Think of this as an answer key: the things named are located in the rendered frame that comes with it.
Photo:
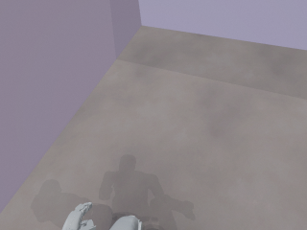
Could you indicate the robot left hand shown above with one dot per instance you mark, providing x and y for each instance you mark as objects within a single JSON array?
[{"x": 74, "y": 220}]

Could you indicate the left robot thigh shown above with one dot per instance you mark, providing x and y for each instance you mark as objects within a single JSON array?
[{"x": 127, "y": 223}]

